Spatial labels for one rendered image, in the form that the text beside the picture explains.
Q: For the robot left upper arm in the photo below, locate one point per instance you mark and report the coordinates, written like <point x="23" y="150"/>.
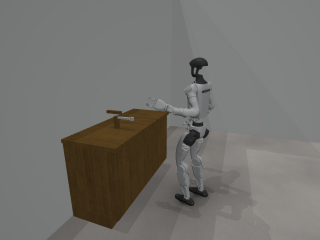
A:
<point x="190" y="92"/>

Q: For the tap lever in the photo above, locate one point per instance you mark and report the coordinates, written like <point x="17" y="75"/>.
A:
<point x="126" y="118"/>

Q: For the humanoid robot torso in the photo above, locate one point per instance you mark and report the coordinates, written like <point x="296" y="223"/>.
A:
<point x="203" y="99"/>

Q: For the right robot hand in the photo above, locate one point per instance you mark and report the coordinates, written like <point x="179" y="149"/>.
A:
<point x="189" y="121"/>

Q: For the robot left forearm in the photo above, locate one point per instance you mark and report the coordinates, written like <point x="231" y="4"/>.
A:
<point x="180" y="111"/>

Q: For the left robot hand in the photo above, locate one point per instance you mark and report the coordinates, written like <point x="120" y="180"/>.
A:
<point x="159" y="105"/>

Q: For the robot head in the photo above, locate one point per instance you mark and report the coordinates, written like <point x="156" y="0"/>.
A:
<point x="198" y="63"/>

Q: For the counter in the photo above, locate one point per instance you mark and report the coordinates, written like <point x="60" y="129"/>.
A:
<point x="109" y="164"/>

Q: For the robot right upper arm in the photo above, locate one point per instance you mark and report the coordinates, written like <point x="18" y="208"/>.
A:
<point x="211" y="98"/>

